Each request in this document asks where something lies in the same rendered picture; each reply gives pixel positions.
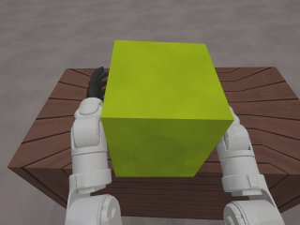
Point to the robot left hand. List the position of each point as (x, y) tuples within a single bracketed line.
[(95, 84)]

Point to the carton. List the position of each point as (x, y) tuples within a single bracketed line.
[(164, 109)]

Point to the robot right forearm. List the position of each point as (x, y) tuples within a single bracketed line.
[(241, 175)]

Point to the pedestal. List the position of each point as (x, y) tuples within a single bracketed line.
[(265, 104)]

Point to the right robot upper arm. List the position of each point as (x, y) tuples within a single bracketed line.
[(251, 212)]

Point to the robot left forearm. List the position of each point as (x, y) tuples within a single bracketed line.
[(90, 170)]

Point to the left robot upper arm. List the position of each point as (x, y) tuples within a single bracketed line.
[(94, 210)]

